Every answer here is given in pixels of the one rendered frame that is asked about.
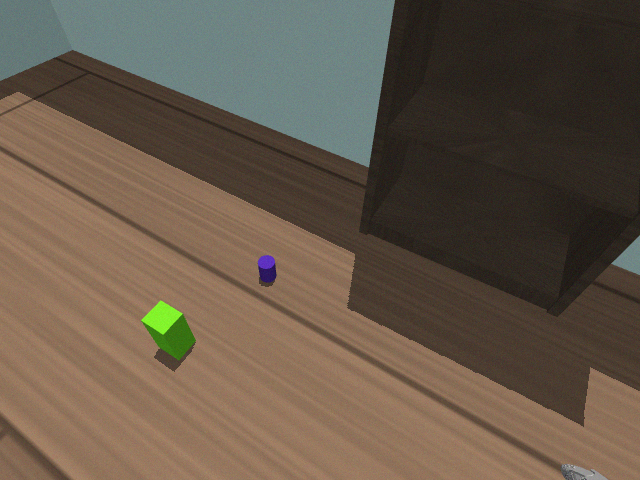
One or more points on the bookshelf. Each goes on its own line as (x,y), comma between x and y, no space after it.
(507,141)

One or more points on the right robot hand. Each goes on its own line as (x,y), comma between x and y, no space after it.
(572,472)

